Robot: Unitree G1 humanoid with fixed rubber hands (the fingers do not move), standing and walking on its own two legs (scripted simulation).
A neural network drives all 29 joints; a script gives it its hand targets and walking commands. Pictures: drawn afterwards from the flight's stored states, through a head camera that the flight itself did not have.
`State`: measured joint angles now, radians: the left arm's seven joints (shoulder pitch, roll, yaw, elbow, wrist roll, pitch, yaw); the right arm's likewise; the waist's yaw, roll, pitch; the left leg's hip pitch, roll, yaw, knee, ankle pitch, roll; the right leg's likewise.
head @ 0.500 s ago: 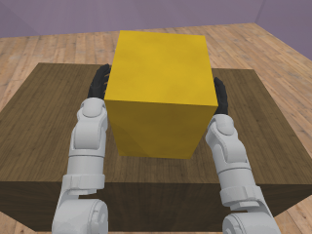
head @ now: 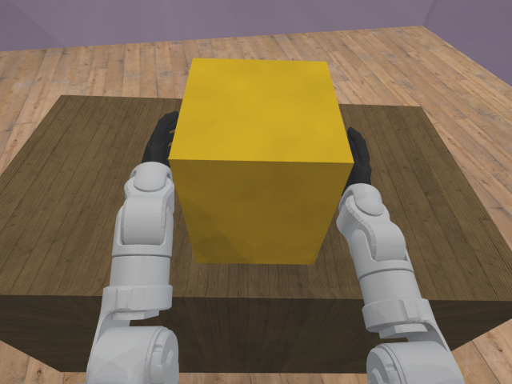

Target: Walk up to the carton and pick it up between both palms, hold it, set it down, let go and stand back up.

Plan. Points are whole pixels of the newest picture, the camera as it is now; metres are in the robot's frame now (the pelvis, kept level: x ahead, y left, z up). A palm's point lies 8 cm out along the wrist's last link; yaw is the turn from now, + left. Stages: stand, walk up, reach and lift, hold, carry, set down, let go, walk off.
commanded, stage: reach and lift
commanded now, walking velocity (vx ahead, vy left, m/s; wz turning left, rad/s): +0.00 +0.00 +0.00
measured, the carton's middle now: (257, 168) +0.41 +0.00 +0.13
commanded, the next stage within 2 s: hold in 0.26 s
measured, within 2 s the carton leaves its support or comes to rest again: neither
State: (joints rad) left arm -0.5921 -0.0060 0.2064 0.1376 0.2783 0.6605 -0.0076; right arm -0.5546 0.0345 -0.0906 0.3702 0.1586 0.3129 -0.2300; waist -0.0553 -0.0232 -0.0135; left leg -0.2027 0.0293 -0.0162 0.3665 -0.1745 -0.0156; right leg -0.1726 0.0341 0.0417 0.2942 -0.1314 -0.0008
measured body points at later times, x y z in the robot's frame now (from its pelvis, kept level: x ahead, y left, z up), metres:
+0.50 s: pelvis -0.01 +0.00 +0.00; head -0.01 +0.02 +0.45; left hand +0.38 +0.15 +0.20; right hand +0.37 -0.14 +0.18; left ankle +0.01 +0.13 -0.75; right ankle +0.01 -0.12 -0.75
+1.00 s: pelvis -0.01 +0.00 +0.00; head -0.03 +0.02 +0.45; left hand +0.38 +0.16 +0.19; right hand +0.37 -0.14 +0.16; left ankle +0.01 +0.13 -0.75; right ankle +0.01 -0.12 -0.75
